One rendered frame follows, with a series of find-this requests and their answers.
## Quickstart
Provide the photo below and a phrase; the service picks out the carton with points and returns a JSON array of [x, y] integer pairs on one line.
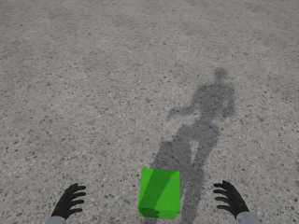
[[159, 193]]

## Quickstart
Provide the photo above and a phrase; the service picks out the robot right forearm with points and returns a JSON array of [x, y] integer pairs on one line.
[[247, 218]]

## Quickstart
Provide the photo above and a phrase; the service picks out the left robot hand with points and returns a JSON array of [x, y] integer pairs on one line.
[[62, 208]]

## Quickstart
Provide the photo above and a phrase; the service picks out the right robot hand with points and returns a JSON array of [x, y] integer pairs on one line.
[[237, 204]]

